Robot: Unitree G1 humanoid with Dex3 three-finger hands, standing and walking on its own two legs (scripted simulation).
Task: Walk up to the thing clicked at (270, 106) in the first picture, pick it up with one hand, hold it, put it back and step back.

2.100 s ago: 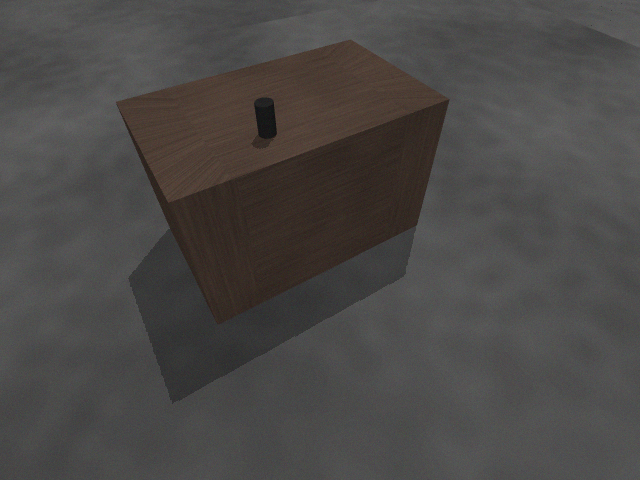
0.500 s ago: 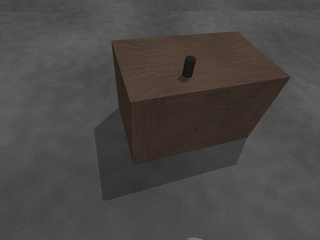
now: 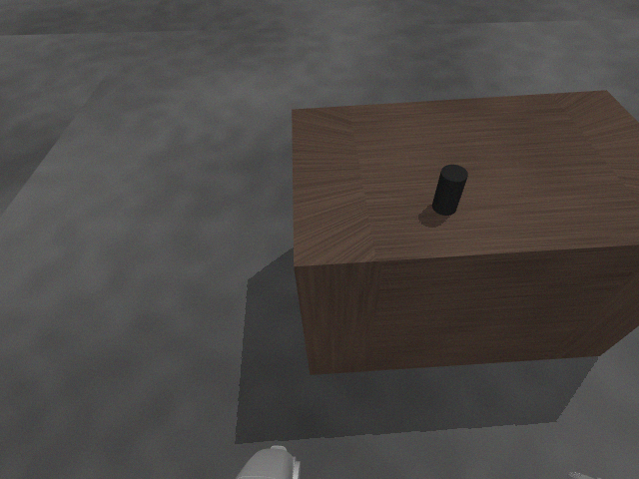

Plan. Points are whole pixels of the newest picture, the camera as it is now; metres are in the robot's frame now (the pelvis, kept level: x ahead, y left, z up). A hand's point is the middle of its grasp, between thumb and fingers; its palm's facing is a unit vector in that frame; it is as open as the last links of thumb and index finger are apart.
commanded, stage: walk up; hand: right
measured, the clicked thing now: (449, 190) +0.70 -0.21 -0.12
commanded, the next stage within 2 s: none
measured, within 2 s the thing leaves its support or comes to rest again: neither
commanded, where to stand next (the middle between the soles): +0.24 -0.07 m, yaw +8 degrees
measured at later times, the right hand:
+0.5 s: hand (598, 445) +0.22 -0.35 -0.13, palm faces -0.13 +0.88 -0.47, open 7.4 cm
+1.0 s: hand (569, 407) +0.28 -0.34 -0.17, palm faces -0.24 +0.88 -0.40, open 7.4 cm
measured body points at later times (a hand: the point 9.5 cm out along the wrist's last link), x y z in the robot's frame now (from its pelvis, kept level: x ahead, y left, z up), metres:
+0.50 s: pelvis +0.13 -0.07 -0.02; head +0.15 -0.04 +0.43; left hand +0.17 +0.27 -0.14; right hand +0.23 -0.39 -0.10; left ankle +0.16 +0.09 -0.74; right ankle +0.23 -0.24 -0.72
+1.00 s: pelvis +0.15 -0.08 -0.03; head +0.18 -0.08 +0.42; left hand +0.14 +0.26 -0.13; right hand +0.29 -0.39 -0.14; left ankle +0.14 +0.03 -0.74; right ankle +0.21 -0.23 -0.72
